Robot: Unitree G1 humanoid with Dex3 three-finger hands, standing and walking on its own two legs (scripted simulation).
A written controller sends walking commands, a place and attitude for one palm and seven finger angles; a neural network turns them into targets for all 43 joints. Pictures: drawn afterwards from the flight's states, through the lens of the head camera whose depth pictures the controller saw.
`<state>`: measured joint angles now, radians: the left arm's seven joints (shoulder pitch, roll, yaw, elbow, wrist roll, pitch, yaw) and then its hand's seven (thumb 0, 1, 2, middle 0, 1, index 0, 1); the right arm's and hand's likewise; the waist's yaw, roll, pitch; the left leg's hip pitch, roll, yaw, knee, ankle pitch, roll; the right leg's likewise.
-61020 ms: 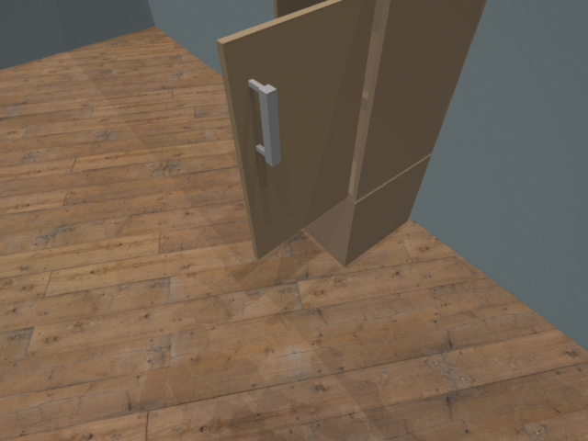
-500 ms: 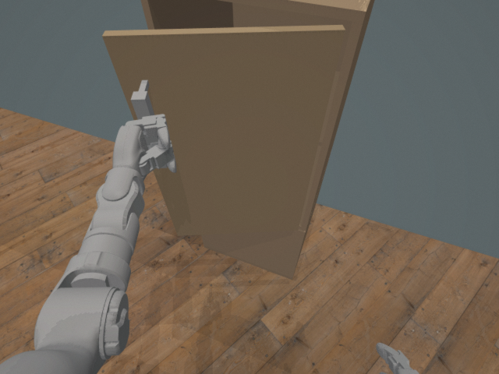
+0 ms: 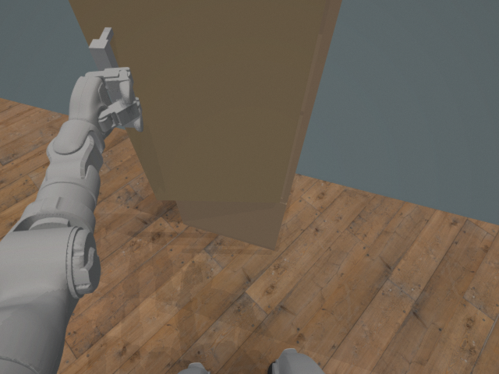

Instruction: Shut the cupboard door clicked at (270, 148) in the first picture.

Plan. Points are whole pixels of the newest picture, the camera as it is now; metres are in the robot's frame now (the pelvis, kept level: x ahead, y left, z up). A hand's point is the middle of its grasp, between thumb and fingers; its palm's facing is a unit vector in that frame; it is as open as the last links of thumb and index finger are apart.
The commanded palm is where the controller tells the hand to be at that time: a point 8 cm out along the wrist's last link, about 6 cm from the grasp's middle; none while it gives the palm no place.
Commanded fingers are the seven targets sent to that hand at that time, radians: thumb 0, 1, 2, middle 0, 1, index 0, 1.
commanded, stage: push the door shut along its arc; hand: left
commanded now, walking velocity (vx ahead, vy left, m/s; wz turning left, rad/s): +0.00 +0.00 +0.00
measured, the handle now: (120, 81) +0.58 +0.18 +0.13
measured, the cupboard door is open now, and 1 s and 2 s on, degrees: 16 1 0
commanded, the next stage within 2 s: pull the fist back off the door in 1.12 s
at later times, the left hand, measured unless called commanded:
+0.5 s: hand (160, 78) +0.57 +0.11 +0.14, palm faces -0.26 -0.97 +0.00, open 3.1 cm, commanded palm +0.57 +0.15 +0.13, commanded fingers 0.00 0.90 0.90 -1.30 -1.50 -1.30 -1.50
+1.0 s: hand (179, 61) +0.61 +0.08 +0.14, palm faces -0.35 -0.94 +0.00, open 3.1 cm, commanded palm +0.63 +0.11 +0.13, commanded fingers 0.00 0.90 0.90 -1.30 -1.50 -1.30 -1.50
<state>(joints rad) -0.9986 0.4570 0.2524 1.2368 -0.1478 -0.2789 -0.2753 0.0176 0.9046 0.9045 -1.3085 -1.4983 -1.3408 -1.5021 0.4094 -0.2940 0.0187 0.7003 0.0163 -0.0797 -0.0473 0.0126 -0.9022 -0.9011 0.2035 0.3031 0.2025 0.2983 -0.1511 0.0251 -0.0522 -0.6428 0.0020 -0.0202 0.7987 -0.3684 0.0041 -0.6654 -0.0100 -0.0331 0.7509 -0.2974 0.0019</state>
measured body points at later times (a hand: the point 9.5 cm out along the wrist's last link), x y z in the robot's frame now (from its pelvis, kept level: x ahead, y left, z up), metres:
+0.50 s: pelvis +0.01 +0.01 -0.01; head +0.14 +0.01 +0.42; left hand +0.57 +0.16 +0.14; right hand -0.04 -0.26 -0.12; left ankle +0.01 +0.12 -0.71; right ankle +0.04 -0.12 -0.71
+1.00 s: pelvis +0.03 +0.00 -0.02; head +0.18 +0.01 +0.41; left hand +0.62 +0.13 +0.14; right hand -0.05 -0.25 -0.11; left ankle +0.01 +0.12 -0.71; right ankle +0.04 -0.12 -0.71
